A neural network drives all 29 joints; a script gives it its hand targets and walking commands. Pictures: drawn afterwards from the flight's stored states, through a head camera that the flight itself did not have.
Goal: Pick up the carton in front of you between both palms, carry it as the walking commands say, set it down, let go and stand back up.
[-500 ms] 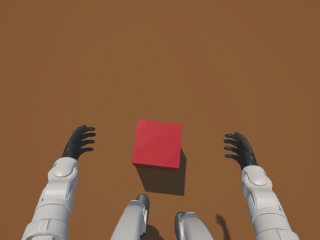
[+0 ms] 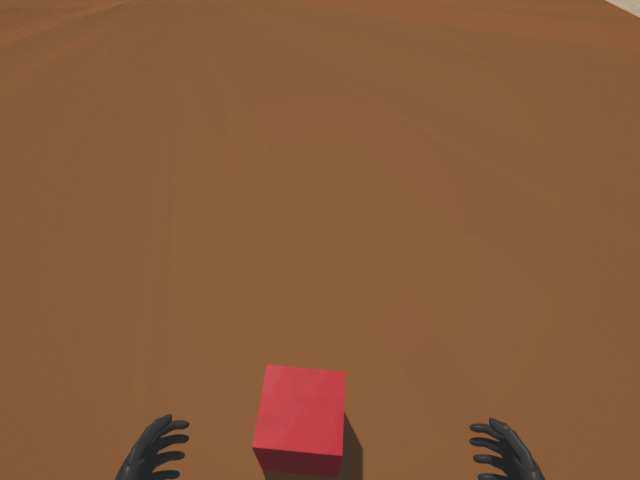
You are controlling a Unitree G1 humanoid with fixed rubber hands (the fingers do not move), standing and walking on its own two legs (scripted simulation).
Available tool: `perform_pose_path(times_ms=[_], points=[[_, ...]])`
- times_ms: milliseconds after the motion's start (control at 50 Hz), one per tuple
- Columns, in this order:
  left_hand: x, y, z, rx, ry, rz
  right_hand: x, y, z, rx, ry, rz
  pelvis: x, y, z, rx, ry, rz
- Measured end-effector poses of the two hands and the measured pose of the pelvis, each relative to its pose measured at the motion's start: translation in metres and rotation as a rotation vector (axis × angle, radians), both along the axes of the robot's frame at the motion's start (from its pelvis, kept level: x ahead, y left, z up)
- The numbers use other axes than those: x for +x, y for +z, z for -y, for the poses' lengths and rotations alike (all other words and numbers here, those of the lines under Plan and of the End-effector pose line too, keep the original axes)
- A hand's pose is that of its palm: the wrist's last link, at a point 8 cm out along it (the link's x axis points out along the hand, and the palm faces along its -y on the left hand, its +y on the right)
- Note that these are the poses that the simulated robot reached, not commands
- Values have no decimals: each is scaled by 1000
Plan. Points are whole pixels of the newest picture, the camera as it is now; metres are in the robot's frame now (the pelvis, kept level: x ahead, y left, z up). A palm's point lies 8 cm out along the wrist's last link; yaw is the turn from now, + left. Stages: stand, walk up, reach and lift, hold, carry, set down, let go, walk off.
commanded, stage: let go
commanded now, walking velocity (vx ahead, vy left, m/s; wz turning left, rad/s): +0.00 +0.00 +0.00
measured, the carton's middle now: (302, 422) +0.40 +0.05 -0.65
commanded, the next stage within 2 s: stand in 0.32 s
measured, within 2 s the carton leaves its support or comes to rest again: neither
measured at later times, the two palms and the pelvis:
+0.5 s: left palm out of the picture +0.15 +0.28 -0.09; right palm out of the picture +0.16 -0.27 -0.08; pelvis +0.01 +0.01 -0.01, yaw +0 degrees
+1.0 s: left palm out of the picture +0.13 +0.31 -0.10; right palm out of the picture +0.14 -0.28 -0.09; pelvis +0.02 +0.02 +0.00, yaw -1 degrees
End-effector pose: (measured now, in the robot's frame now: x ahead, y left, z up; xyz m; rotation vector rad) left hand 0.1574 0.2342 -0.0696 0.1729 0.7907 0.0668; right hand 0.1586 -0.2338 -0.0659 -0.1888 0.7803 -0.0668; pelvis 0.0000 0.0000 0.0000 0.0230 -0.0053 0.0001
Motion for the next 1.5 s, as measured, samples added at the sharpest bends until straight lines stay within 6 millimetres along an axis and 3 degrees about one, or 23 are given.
perform_pose_path(times_ms=[320,500,640,880,1500], points=[[3,0,0,-2,6,-13,8,0,-6,-5,-2,-24,3,-1,-2,1,-3,69],[-7,-17,-47,144,45,-71,-1,-13,31,-165,-51,-94,13,-6,-7,-15,-4,4],[-13,-23,-66,175,58,-119,-1,-14,41,-207,-67,-123,19,-5,-13,-17,-8,-4],[-19,-28,-73,186,53,-170,-9,-21,39,-202,-83,-170,22,-3,-18,-17,-13,3],[-61,-32,-84,213,51,-280,-59,-26,57,-212,-126,-280,2,3,-17,-23,-20,37]])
